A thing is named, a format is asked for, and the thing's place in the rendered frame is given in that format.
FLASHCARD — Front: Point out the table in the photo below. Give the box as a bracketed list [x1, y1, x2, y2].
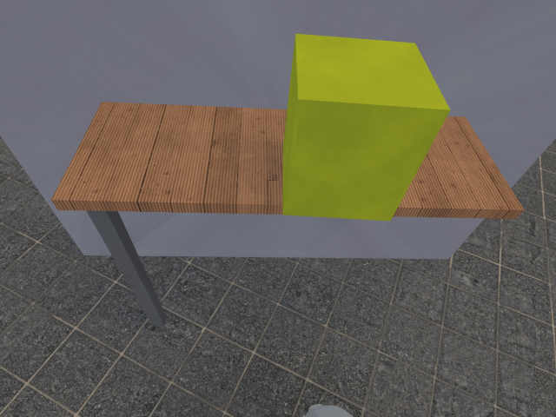
[51, 102, 524, 326]

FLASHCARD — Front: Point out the carton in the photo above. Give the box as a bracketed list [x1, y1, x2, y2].
[282, 34, 450, 221]

